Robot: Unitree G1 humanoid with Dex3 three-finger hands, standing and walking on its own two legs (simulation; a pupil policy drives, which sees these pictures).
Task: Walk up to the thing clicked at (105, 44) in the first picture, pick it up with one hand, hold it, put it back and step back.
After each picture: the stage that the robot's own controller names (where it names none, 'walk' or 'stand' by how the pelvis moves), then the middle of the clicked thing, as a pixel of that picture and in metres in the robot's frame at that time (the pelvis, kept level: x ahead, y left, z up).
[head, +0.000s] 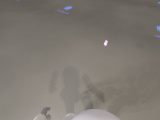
stand; (105, 43) +1.82 -0.37 -0.72
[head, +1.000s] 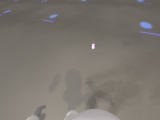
walk; (93, 46) +1.70 +0.05 -0.70
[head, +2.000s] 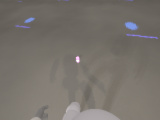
walk; (77, 59) +1.14 +0.32 -0.72
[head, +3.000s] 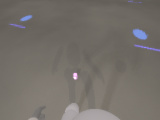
walk; (75, 76) +0.71 +0.26 -0.71
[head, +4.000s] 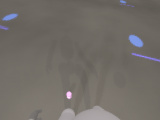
walk; (69, 95) +0.39 +0.20 -0.70
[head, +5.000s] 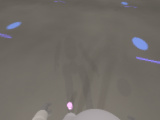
stand; (70, 106) +0.27 +0.22 -0.72
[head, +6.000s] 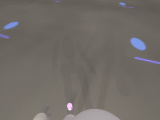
stand; (70, 106) +0.27 +0.20 -0.73
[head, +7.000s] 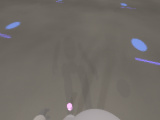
stand; (69, 106) +0.27 +0.21 -0.73
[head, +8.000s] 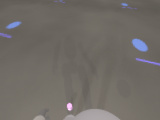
stand; (69, 106) +0.27 +0.21 -0.73
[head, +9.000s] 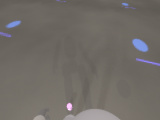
stand; (69, 106) +0.27 +0.20 -0.73
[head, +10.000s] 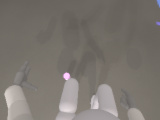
go down; (67, 76) +0.34 +0.21 -0.45
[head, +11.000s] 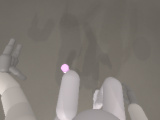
go down; (65, 68) +0.36 +0.23 -0.32
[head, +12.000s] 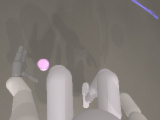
close in; (43, 65) +0.34 +0.26 -0.23
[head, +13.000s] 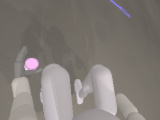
close; (31, 65) +0.34 +0.27 -0.21
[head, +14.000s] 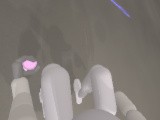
lift; (29, 65) +0.34 +0.28 -0.22
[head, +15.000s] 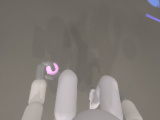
lift; (52, 70) +0.29 +0.26 -0.09
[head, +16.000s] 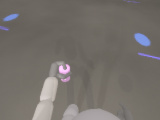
hold; (64, 73) +0.33 +0.17 +0.04
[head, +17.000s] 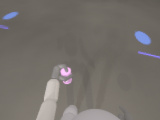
hold; (66, 75) +0.32 +0.17 +0.00
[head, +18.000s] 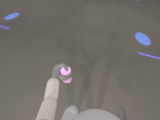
hold; (66, 75) +0.33 +0.17 +0.00
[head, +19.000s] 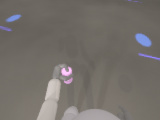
crouch; (67, 75) +0.32 +0.17 +0.01
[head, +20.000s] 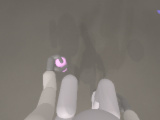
crouch; (61, 65) +0.37 +0.21 -0.10
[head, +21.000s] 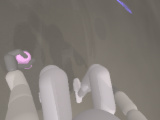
lower; (25, 60) +0.37 +0.29 -0.22
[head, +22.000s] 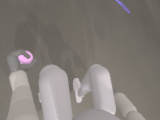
lower; (26, 60) +0.37 +0.28 -0.22
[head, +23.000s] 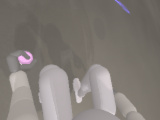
lower; (26, 60) +0.37 +0.29 -0.22
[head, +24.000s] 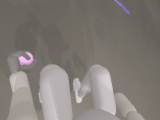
lower; (26, 61) +0.36 +0.29 -0.22
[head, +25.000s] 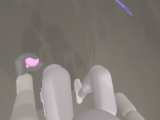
loosen; (32, 63) +0.35 +0.27 -0.22
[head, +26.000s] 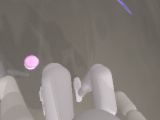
withdraw; (31, 63) +0.34 +0.26 -0.22
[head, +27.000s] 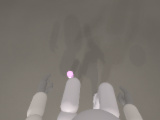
walk; (70, 74) +0.37 +0.20 -0.44
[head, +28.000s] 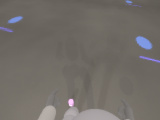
stand; (71, 102) +0.31 +0.18 -0.66
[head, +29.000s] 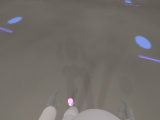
stand; (70, 102) +0.31 +0.19 -0.66
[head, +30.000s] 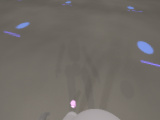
stand; (73, 104) +0.33 +0.18 -0.72
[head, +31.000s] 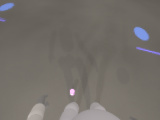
walk; (72, 92) +0.35 +0.15 -0.70
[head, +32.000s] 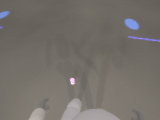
walk; (72, 81) +0.52 +0.24 -0.69
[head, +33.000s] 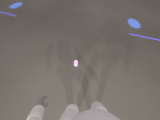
walk; (76, 63) +0.86 +0.21 -0.70
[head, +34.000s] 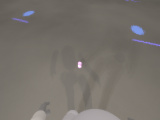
stand; (79, 64) +0.95 +0.19 -0.71
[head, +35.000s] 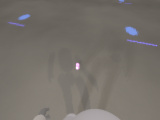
stand; (77, 66) +0.96 +0.21 -0.73
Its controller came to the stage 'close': yes
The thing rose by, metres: 0.71
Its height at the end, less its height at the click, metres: +0.00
